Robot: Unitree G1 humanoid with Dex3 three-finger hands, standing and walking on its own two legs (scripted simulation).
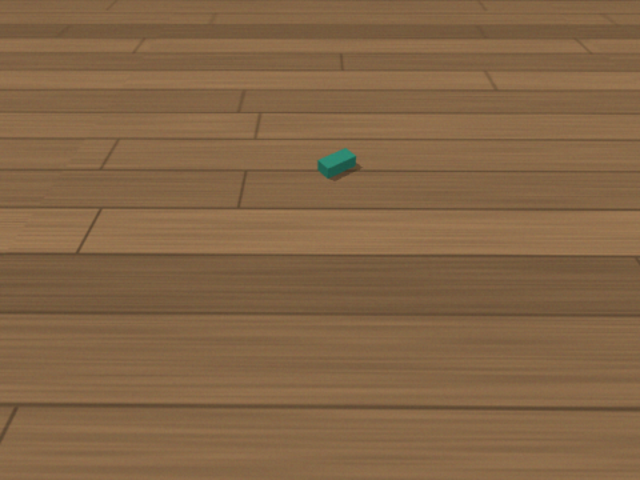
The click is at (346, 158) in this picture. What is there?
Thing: lying carton
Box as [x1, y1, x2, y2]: [318, 148, 355, 178]
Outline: 355,155 344,148 319,159 318,170 328,178 353,166 355,164
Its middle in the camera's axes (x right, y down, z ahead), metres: +0.09 -0.39 +2.00
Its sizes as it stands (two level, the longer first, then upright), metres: 0.177 0.085 0.062
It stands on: the floor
